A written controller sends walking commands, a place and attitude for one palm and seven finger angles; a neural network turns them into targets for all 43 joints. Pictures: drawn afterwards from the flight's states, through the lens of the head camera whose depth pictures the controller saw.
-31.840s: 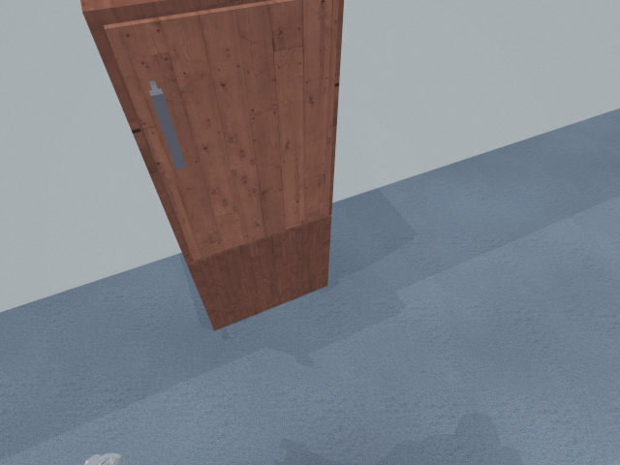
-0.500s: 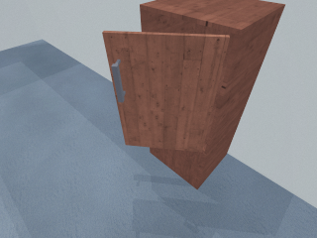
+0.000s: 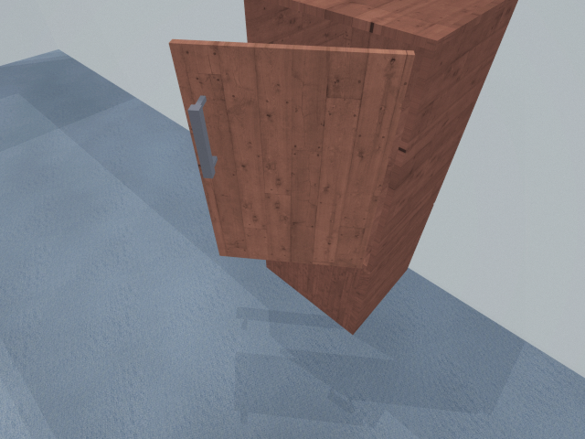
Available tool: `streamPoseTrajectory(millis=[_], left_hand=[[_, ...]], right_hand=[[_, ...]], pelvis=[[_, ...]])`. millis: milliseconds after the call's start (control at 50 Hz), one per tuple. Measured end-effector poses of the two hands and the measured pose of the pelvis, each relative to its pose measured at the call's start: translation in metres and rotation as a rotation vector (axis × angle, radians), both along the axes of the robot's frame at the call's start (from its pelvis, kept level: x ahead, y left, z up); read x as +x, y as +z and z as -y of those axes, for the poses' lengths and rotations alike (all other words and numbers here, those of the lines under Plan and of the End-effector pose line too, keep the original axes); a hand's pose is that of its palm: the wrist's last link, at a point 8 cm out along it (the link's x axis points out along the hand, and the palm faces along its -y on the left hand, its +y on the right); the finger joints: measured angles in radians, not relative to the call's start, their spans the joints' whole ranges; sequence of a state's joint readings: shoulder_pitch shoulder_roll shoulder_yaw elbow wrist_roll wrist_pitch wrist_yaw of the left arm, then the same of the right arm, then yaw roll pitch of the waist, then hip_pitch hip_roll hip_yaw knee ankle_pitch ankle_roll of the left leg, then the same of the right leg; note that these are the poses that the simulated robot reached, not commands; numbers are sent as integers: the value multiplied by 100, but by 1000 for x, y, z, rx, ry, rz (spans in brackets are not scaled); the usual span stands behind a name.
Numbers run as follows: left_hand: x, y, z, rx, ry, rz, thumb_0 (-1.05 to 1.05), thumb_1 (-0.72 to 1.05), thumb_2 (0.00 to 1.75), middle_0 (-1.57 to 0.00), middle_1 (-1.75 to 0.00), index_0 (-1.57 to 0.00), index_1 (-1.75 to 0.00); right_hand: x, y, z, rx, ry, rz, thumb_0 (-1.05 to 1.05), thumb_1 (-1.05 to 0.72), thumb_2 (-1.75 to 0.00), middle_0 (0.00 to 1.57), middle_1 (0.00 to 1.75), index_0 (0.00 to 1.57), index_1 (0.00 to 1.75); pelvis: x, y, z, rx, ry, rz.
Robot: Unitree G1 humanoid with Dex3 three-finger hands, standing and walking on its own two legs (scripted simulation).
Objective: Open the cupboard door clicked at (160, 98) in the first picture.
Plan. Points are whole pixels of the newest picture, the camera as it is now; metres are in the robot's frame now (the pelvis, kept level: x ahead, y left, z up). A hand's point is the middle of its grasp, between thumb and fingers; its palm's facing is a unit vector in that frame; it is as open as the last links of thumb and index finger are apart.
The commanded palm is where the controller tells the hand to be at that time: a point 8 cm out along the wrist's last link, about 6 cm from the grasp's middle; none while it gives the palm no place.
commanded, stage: look again from close up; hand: left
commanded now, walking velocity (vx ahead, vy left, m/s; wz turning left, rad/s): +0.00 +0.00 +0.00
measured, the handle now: (205, 138) +0.63 +0.20 +0.08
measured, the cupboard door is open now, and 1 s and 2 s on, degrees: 36 36 36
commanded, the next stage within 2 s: shuffle to correct the standing spot in 0.40 s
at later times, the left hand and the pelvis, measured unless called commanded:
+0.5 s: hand out of the picture +0.04 +0.22 -0.16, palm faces +0.01 -0.96 -0.28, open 7.4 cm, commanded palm none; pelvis +0.01 +0.00 +0.00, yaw +0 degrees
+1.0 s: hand out of the picture +0.05 +0.21 -0.19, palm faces -0.02 -0.98 -0.17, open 7.4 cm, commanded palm none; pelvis +0.07 +0.04 -0.01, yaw -4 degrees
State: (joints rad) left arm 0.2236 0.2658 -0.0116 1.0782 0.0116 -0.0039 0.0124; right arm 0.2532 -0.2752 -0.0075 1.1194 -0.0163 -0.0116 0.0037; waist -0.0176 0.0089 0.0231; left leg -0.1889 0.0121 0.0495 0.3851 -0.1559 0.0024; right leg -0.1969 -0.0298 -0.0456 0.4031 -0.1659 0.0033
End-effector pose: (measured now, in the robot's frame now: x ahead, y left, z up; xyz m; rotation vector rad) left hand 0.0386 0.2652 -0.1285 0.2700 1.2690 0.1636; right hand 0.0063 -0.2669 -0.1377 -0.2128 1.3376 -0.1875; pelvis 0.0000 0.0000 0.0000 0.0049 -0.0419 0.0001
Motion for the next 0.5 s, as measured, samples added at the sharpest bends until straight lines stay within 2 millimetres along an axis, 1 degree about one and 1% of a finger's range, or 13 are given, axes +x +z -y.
streamPoseTrajectory(millis=[120, 220, 360, 500], left_hand=[[2, -1, 5, -9, 10, 1, 0, 90, 90, -20, -30, -21, -30], [3, -1, 7, -12, 18, 4, 0, 90, 90, -20, -30, -20, -30], [1, -1, 5, -13, 29, 0, 0, 90, 90, -20, -30, -20, -30], [0, -1, 0, -7, 38, -7, 0, 90, 90, -20, -30, -20, -30]], right_hand=[[17, -2, -10, 22, 8, 27, 1, -91, -90, 21, 30, 20, 30], [32, 0, -13, 26, 19, 56, 0, -91, -90, 21, 30, 20, 30], [47, 3, -11, 13, 32, 80, 0, -91, -90, 21, 30, 20, 30], [53, 7, -4, -7, 39, 82, 0, -91, -90, 21, 30, 20, 30]], pelvis=[[3, 1, -1, 0, 0, 1], [6, 1, -1, 0, 1, 2], [9, 2, -2, 0, 3, 1], [12, 3, -2, -2, 7, 3]])
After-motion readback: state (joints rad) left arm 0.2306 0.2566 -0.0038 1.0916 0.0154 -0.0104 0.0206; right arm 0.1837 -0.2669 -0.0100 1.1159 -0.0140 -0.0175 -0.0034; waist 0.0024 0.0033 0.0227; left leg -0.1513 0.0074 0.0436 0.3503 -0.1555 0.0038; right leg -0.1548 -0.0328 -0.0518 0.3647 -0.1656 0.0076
